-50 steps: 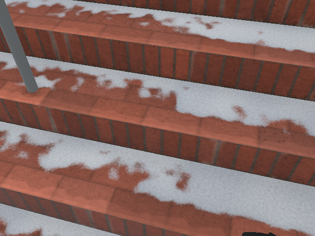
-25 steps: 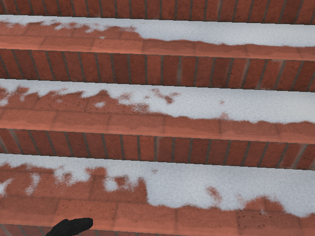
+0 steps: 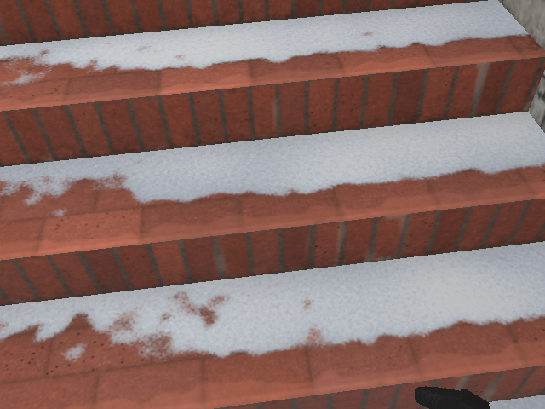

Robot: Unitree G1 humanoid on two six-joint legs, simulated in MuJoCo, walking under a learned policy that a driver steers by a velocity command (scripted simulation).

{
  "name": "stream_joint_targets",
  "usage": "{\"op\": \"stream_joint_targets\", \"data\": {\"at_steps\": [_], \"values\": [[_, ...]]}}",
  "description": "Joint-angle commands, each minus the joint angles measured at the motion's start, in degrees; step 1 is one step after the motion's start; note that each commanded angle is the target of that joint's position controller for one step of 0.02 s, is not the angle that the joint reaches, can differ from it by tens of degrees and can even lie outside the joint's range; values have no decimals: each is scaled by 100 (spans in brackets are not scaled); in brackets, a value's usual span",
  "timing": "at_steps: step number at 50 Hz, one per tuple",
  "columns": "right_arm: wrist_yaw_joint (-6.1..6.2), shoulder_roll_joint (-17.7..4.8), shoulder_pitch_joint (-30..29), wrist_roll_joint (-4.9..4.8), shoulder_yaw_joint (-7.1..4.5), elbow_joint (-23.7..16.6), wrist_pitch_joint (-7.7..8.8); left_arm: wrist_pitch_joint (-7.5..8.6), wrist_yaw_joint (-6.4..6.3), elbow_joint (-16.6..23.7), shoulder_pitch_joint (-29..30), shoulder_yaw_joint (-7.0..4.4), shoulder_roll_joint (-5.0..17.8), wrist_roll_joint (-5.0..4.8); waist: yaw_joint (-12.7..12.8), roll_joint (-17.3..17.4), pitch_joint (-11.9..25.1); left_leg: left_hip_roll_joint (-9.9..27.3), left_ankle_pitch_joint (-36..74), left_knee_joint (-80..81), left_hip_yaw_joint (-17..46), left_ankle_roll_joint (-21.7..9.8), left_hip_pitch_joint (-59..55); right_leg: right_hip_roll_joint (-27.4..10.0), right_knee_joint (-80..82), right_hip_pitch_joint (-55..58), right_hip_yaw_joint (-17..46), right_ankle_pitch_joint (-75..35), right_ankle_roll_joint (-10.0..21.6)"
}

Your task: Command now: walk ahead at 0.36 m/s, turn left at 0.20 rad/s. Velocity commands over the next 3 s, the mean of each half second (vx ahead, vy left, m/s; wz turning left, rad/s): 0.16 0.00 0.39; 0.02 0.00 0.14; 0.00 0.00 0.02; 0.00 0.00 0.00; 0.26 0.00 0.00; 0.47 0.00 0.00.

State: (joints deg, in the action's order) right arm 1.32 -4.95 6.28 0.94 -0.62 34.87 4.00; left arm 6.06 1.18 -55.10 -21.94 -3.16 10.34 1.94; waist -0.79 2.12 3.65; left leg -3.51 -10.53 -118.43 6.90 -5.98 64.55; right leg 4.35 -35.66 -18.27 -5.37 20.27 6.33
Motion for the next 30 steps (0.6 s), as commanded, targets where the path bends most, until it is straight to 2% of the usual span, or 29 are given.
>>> {"op": "stream_joint_targets", "data": {"at_steps": [1,2,3,4,5,6,7,8,9,10,11,12,13,14,15,16,17,18,19,20,21,22,23,24,25,26,27,29,30], "values": [[168,87,-444,-7,129,-437,-92,256,30,-46,-243,39,345,-42,-33,-525,-845,-156,-820,-355,-346,-44,1412,-1499,2006,270,899,-2589,-206],[166,113,-881,31,209,-709,-115,217,-8,-138,-338,75,242,-125,-95,-444,-998,14,-787,654,-573,-37,1197,-1264,2200,-3,583,-2322,-409],[136,88,-1134,21,229,-798,-154,181,-95,-233,-525,103,206,-148,10,-512,-922,-16,-722,1153,-918,5,971,-1143,2341,51,381,-2732,-413],[62,-7,-1011,-45,261,-787,-235,132,-243,-161,-609,71,383,-212,6,-695,-666,188,-726,2108,-1401,35,276,-1225,2857,167,236,-3779,-202],[2,-71,-979,-27,242,-709,-310,90,-313,-153,-542,57,474,-214,38,-674,-265,251,-688,2496,-1668,1,-415,-1124,3080,452,-23,-4339,-99],[-26,76,-806,-105,292,-550,-323,119,-405,30,-302,46,634,-232,-104,-854,130,295,-796,3132,-1969,-185,-1434,-1198,3012,614,-400,-6181,-41],[-26,-107,-530,-188,266,-408,-323,176,-466,175,-220,-25,854,-374,-266,-721,434,120,-836,3952,-2196,-259,-2494,-1202,2544,680,-529,-8214,-71],[49,-233,34,-197,217,-219,-397,258,-534,275,-186,-69,1088,-468,-513,-1026,1096,-30,-763,4357,-2201,-332,-3194,-1597,1955,1173,-271,-10321,105],[87,-536,766,-120,104,47,-451,263,-548,488,90,-113,1187,-414,-727,-1151,1574,-172,-1038,4904,-2023,-400,-3549,-1797,1022,1865,-200,-11000,39],[52,-806,1222,-21,11,171,-447,261,-477,664,279,-195,1392,-463,-873,-1193,1824,-280,-960,5908,-1776,-466,-4061,-1891,-55,2250,-201,-11015,-31],[-2,-997,1423,84,-108,275,-397,239,-381,874,436,-255,1462,-510,-1069,-907,1839,-352,-393,7489,-1177,-597,-4851,-1538,-1595,1897,-314,-9423,-173],[-6,-1363,1020,21,-280,380,-341,211,-269,1284,477,-138,810,-261,-664,569,1508,884,2233,8366,1448,-1498,-6218,-375,-4222,-926,-200,-1291,-598],[63,-1523,699,-8,-403,203,-432,107,-105,1504,-38,-89,583,21,-351,526,2047,1791,3916,9170,3793,-2230,-6128,169,-6648,-1754,1005,-401,-753],[110,-1326,374,80,-380,165,-469,-1,-63,1744,164,-29,296,48,-152,39,1833,1813,1412,9626,4043,-2175,-5713,41,-7929,-2515,1164,-711,-715],[146,-1034,316,107,-332,376,-457,-102,-144,2020,564,34,109,97,103,-483,907,1531,-675,9525,3479,-1740,-4887,-112,-8264,-3072,1106,-1036,-597],[159,-894,430,70,-307,670,-395,-162,-235,2186,926,113,-67,203,255,-818,46,1190,-1170,9467,2627,-1280,-4249,-249,-8283,-3469,1148,-1177,-462],[144,-701,467,55,-265,876,-297,-181,-243,2266,742,203,-134,226,439,-853,-453,932,-396,9408,1900,-1033,-3667,-345,-8167,-3591,1096,-1188,-398],[96,-587,581,30,-221,1031,-225,-253,-266,2276,633,240,-173,160,534,-787,-643,755,38,9352,1372,-892,-3444,-372,-8114,-3684,1030,-1047,-378],[59,-682,748,-20,-257,1141,-151,-298,-307,2331,571,289,-260,174,568,-689,-656,598,915,9213,932,-734,-3553,-494,-7718,-3751,1039,-1108,-373],[32,-757,888,-25,-271,1214,-75,-333,-341,2323,600,296,-219,173,560,-608,-588,522,1342,9088,715,-676,-3655,-509,-7458,-3852,985,-1025,-397],[66,-812,933,-8,-279,1195,-33,-372,-367,2345,707,317,-250,179,561,-557,-453,491,1555,8933,597,-593,-3722,-586,-7116,-3849,961,-1145,-456],[95,-989,852,-3,-313,1104,-20,-426,-368,2309,721,304,-136,178,560,-525,-286,443,1828,8847,491,-457,-3808,-623,-6555,-3735,779,-1378,-514],[136,-1087,910,13,-335,1062,-16,-463,-373,2361,948,313,-139,171,481,-399,-204,430,1860,8839,525,-397,-3836,-627,-6197,-3722,633,-1590,-572],[193,-1070,992,35,-317,945,5,-489,-421,2205,965,260,-135,138,321,-101,135,650,2749,8740,768,-419,-4234,-551,-6909,-3841,404,-1756,-605],[228,-1186,1136,43,-355,868,29,-510,-468,2210,1023,235,-98,94,214,-4,282,815,2924,8792,970,-436,-4515,-546,-7126,-4059,467,-1749,-667],[247,-1296,1254,49,-408,852,13,-530,-502,2225,1169,206,-91,91,49,251,439,929,2408,8916,1323,-474,-4973,-547,-7681,-4463,514,-1601,-656],[269,-1336,1317,29,-431,798,-2,-546,-514,2330,1456,225,-158,83,-69,277,324,1011,1916,9022,1483,-519,-5187,-562,-7984,-4830,582,-1471,-675],[299,-1282,1416,11,-438,736,-45,-579,-505,2379,1800,240,-168,112,-193,86,36,1072,1014,9173,1736,-581,-5373,-620,-8156,-5234,678,-1280,-709],[315,-1279,1544,19,-435,776,-52,-603,-472,2447,2043,283,-247,107,-288,74,-22,1148,948,9283,1874,-668,-5633,-598,-8394,-5559,622,-1050,-706]]}}
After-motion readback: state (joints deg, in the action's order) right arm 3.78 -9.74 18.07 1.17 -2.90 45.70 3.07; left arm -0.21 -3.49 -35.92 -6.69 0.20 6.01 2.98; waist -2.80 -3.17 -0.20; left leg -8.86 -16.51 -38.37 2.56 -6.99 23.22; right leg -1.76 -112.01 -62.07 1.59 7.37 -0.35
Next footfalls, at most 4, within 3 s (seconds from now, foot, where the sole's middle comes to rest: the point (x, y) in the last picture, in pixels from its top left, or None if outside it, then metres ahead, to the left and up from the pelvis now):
0.22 left None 0.29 0.07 -0.61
0.98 right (379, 351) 0.53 -0.16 -0.46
1.52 left None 0.36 0.04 -0.50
1.92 right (309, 394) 0.45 -0.02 -0.46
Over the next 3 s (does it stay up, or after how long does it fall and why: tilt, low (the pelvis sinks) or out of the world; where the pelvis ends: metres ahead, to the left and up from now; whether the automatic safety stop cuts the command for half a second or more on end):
stays up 0.60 0.08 0.32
